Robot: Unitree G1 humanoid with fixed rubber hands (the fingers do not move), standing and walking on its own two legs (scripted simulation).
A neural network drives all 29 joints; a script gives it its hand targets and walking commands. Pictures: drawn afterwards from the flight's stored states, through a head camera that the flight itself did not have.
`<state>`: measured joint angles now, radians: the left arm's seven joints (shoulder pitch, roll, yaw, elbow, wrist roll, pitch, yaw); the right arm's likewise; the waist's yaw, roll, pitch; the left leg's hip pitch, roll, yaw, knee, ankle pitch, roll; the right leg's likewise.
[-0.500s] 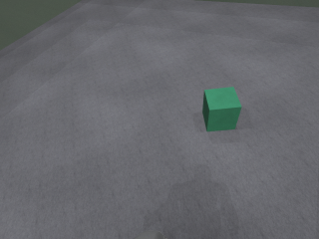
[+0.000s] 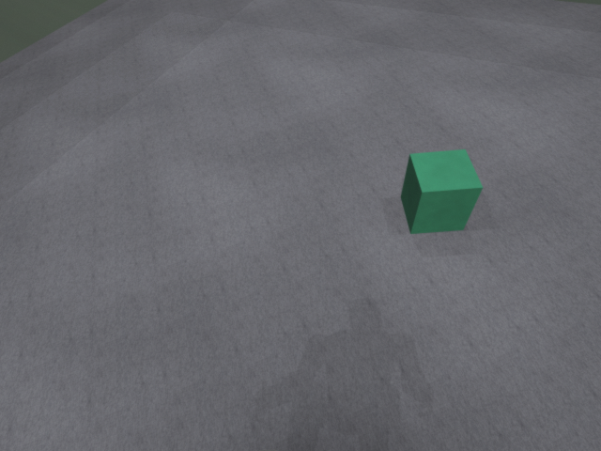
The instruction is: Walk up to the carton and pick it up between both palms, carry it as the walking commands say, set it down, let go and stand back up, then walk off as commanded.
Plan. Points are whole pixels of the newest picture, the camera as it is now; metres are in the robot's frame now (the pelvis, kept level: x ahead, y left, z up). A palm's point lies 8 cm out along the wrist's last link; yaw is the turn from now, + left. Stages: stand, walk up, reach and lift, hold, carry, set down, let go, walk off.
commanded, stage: walk off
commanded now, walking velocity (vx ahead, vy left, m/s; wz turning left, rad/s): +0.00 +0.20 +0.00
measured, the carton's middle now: (437, 192) +1.05 -0.46 -0.64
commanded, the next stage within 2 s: stand in 0.98 s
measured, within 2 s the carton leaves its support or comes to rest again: neither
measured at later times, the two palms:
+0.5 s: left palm out of the picture +0.00 +0.38 -0.15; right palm out of the picture +0.06 -0.14 -0.11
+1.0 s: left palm out of the picture +0.00 +0.43 -0.10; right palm out of the picture +0.02 -0.06 -0.14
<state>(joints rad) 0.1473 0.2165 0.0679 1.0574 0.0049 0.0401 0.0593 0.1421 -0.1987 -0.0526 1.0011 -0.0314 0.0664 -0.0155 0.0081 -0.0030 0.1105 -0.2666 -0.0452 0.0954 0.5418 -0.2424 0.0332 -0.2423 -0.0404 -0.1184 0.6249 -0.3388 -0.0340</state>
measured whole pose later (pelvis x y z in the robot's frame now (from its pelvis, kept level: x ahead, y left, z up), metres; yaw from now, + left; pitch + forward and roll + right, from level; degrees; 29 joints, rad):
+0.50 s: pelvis -0.01 +0.11 +0.00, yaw +1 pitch -2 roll +0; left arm 0.20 0.26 0.11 1.05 0.02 0.07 0.05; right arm 0.15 -0.20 -0.06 1.01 -0.04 0.04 0.01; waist 0.02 -0.08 0.12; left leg -0.25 0.04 0.06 0.56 -0.27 -0.01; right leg -0.37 -0.08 -0.01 0.96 -0.53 0.02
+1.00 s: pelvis -0.02 +0.19 +0.02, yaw +1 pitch -2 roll +2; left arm 0.22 0.15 0.06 1.06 0.03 0.00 0.05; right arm 0.18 -0.24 -0.09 1.04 -0.03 0.09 0.02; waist 0.02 0.07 0.09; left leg -0.39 0.03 -0.09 0.97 -0.34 -0.09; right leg -0.18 -0.07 -0.13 0.48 -0.27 -0.02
